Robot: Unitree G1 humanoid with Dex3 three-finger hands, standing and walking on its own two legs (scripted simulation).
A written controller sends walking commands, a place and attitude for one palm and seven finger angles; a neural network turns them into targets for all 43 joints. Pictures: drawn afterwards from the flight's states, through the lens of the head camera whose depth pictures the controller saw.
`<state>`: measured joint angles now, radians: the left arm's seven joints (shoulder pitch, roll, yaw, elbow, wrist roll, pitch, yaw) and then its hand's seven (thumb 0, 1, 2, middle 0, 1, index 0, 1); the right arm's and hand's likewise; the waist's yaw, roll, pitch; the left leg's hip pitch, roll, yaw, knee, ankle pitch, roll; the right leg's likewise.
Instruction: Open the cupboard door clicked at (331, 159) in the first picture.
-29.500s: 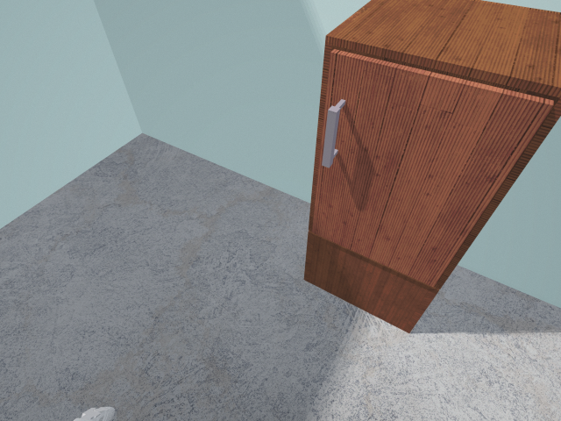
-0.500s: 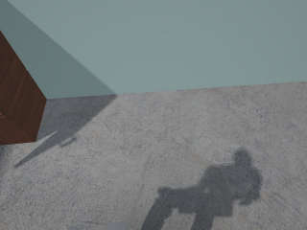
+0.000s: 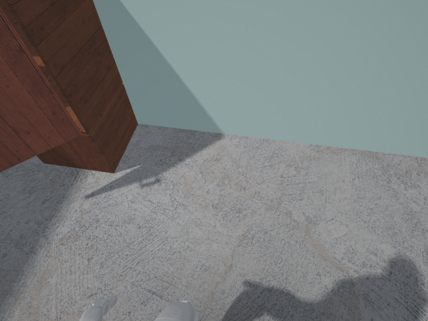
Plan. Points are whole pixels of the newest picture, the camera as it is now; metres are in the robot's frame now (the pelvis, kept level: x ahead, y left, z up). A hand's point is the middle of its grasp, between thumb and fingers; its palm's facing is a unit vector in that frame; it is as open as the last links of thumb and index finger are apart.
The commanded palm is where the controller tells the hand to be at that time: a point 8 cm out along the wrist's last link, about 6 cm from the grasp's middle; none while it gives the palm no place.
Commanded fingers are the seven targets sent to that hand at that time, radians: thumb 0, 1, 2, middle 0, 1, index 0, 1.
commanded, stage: turn to face it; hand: left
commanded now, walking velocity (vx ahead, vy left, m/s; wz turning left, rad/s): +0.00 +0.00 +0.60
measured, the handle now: out of the picture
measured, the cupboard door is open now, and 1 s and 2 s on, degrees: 47 47 47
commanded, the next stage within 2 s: take the last steps up to it in 0.96 s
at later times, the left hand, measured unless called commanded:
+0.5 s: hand out of the picture +0.05 +0.25 -0.16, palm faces +0.31 -0.92 -0.25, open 7.3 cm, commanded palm none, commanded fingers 0.00 0.90 0.90 -0.20 -0.30 -0.20 -0.30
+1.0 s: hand out of the picture -0.05 +0.19 -0.19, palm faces +0.56 -0.81 -0.20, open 7.3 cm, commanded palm none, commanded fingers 0.00 0.90 0.90 -0.20 -0.30 -0.20 -0.30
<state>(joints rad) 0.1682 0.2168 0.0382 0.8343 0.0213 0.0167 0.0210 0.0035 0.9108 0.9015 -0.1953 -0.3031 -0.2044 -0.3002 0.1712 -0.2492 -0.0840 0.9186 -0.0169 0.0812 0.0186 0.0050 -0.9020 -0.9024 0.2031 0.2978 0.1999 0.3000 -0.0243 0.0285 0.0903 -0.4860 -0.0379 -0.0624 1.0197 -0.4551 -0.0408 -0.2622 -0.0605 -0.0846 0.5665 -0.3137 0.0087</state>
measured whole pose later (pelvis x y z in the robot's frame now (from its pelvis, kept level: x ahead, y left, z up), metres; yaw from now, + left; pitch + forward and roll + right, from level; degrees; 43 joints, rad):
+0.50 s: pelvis +0.02 +0.02 +0.01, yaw +17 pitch +1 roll -2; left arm 0.15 0.27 0.07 0.87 0.02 0.06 0.01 0.01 0.91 0.90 -0.19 -0.30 -0.20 -0.30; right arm 0.17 -0.21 -0.04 0.90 -0.02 0.04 0.00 0.00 -0.90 -0.90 0.20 0.30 0.20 0.30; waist -0.01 -0.02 0.09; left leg -0.30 -0.02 -0.07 0.51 -0.23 0.03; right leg -0.46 -0.07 -0.01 0.93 -0.42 0.09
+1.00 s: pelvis +0.03 +0.02 -0.01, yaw +33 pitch +0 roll +0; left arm 0.27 0.23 0.04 0.94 0.01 0.04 0.02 0.00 0.91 0.90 -0.20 -0.30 -0.21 -0.30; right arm 0.11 -0.22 -0.04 0.92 -0.02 0.03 0.01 0.00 -0.91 -0.90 0.20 0.30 0.20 0.30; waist 0.02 -0.07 0.10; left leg -0.31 -0.01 0.06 0.62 -0.30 0.04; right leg -0.29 -0.13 -0.11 0.77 -0.50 0.07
